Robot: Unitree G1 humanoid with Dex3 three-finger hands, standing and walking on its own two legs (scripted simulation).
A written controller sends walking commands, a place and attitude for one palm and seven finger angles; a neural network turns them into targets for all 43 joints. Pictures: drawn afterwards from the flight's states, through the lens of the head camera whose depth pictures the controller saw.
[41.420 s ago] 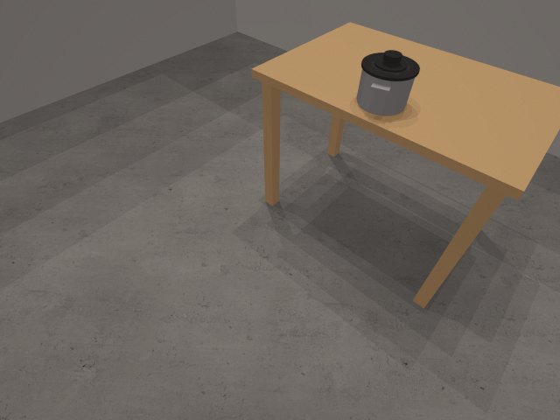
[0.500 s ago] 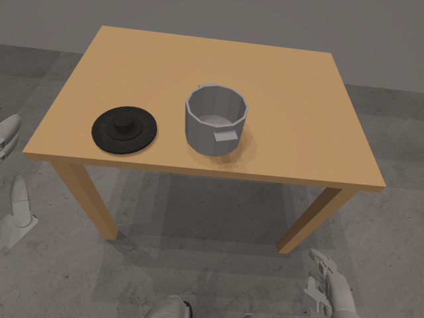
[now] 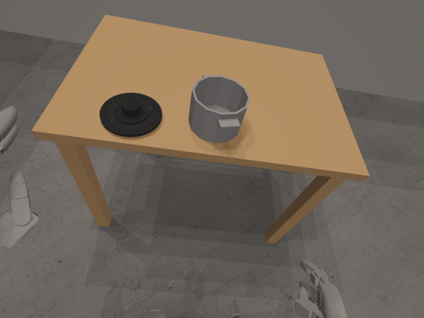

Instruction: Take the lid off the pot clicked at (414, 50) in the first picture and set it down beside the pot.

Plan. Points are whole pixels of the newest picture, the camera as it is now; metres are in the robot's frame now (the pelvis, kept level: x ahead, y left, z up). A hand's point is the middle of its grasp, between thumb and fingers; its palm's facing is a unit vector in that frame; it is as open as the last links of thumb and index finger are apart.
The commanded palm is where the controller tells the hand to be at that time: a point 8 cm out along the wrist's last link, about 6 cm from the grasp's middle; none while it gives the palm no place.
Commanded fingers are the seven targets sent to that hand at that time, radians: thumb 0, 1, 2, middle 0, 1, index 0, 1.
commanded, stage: step back with the hand held close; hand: left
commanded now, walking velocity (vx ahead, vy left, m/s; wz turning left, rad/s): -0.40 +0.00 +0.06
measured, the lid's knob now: (130, 106) +0.61 +0.24 -0.04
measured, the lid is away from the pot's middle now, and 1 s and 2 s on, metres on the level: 0.24 0.24 0.24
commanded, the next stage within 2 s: stop stepping back and stand still in 0.04 s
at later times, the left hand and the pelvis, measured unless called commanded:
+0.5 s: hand out of the picture +0.08 +0.25 +0.17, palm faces +0.38 -0.82 -0.43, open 7.4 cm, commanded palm +0.01 +0.29 +0.18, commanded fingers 0.00 0.90 0.90 -0.20 -0.30 -0.20 -0.30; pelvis -0.11 +0.00 -0.01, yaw +1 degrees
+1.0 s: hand out of the picture +0.09 +0.29 +0.10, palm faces +0.26 -0.85 -0.47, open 7.4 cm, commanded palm none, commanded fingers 0.00 0.90 0.90 -0.20 -0.30 -0.20 -0.30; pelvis -0.11 +0.04 +0.00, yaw +1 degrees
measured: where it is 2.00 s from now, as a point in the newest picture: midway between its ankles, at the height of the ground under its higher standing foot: outside the picture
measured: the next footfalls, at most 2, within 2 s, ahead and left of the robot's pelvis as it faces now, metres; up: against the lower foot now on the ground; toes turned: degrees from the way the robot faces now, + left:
right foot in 0.12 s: -0.03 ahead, -0.17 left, +0.00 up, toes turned -3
left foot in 0.34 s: -0.07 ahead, +0.09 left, +0.00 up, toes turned +2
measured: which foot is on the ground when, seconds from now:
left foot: down 0.00-0.16, up 0.18-0.32, down 0.34-1.00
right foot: up 0.00-0.10, down 0.12-0.70, up 0.72-0.94, down 0.96-1.00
